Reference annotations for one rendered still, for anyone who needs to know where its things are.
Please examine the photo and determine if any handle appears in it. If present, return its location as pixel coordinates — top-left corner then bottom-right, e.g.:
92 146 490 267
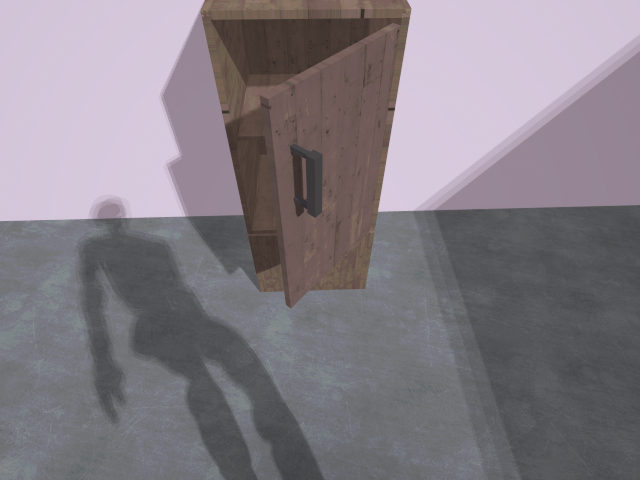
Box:
290 143 323 218

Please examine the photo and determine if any cupboard door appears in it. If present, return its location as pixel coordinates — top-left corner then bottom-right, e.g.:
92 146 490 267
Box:
260 23 400 308

